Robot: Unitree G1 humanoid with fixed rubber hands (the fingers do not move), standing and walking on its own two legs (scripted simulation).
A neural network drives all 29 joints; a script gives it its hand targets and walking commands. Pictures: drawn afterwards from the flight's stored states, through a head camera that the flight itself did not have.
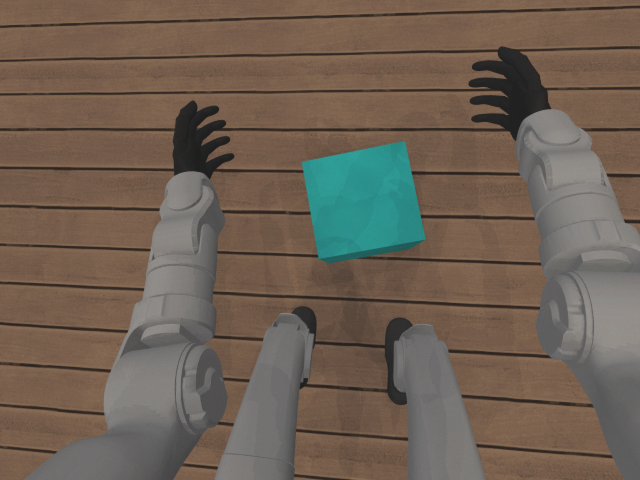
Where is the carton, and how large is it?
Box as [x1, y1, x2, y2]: [302, 141, 425, 262]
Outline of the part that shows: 404,141 302,162 318,258 327,262 339,261 409,248 425,239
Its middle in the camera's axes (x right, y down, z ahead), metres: +0.09 -0.06 +0.88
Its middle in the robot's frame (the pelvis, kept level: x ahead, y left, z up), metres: +0.47 +0.01 -0.52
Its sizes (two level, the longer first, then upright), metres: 0.210 0.200 0.250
